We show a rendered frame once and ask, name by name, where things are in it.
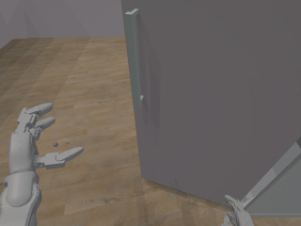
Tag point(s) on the robot left forearm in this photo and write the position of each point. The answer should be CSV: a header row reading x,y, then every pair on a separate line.
x,y
20,200

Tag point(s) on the fridge door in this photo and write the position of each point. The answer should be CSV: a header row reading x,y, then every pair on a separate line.
x,y
221,81

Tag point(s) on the handle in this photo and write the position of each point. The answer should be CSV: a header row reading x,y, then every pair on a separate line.
x,y
132,48

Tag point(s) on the left robot hand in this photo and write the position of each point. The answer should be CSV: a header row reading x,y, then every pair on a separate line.
x,y
22,143

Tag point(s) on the right robot hand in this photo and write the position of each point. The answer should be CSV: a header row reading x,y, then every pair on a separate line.
x,y
241,217

